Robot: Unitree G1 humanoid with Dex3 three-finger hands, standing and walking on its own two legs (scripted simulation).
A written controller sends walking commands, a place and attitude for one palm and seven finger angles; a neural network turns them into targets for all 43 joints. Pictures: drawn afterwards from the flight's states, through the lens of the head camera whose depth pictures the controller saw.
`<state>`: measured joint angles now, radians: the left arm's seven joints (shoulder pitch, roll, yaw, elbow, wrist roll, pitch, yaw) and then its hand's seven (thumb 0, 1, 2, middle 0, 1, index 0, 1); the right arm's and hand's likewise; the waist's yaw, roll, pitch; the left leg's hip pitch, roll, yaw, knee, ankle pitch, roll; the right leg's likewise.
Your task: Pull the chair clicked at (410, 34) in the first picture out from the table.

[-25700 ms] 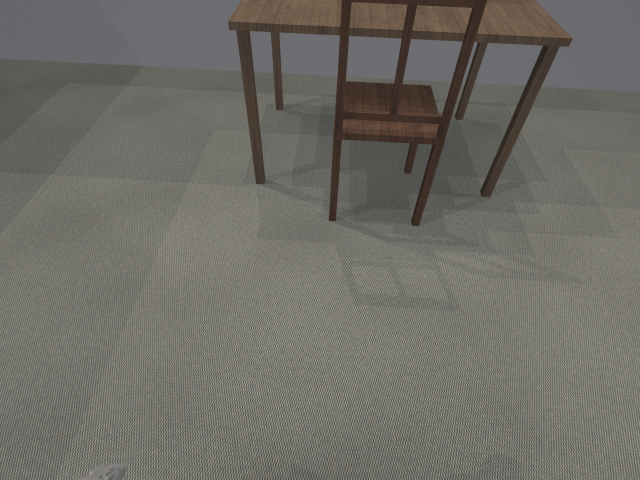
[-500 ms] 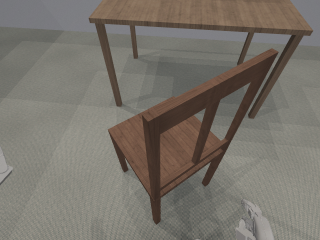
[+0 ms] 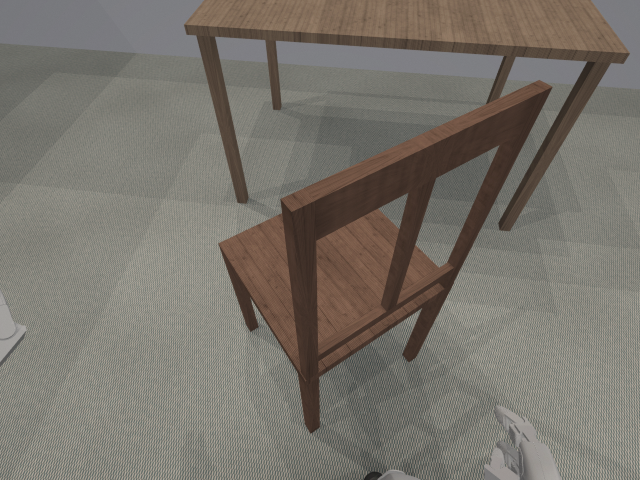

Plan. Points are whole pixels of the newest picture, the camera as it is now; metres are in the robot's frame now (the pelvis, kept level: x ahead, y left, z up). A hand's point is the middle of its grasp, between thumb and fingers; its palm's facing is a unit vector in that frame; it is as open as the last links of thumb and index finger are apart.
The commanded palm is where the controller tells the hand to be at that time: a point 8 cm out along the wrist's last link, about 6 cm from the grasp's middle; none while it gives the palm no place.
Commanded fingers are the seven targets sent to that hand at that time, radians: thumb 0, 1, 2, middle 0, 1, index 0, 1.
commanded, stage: step back with the hand held close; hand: left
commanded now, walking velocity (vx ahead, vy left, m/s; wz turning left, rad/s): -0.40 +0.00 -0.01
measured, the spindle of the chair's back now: (402, 254) +0.46 -0.10 -0.04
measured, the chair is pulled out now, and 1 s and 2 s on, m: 0.55 0.55 0.55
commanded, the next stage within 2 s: stop stepping back and stand still in 1.02 s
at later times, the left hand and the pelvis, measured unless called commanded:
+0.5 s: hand (69, 341) +0.20 +0.22 +0.18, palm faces +0.35 -0.76 -0.54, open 7.4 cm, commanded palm +0.11 +0.28 +0.19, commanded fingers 0.00 0.90 0.90 -0.20 -0.30 -0.20 -0.30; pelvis -0.03 -0.02 +0.01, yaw +1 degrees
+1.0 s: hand out of the picture +0.08 +0.23 +0.18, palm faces +0.37 -0.75 -0.54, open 7.4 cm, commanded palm +0.01 +0.27 +0.19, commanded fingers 0.00 0.90 0.90 -0.20 -0.30 -0.20 -0.30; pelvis -0.14 -0.02 +0.01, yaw -1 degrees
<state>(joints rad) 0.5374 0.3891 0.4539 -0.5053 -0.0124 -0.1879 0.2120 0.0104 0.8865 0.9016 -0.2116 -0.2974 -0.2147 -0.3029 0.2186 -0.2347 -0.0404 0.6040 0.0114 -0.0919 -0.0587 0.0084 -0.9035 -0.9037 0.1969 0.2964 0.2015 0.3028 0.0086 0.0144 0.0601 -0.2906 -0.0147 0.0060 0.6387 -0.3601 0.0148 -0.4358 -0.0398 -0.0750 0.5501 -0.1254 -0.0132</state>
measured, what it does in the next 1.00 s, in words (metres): walks backwards: right foot, then right foot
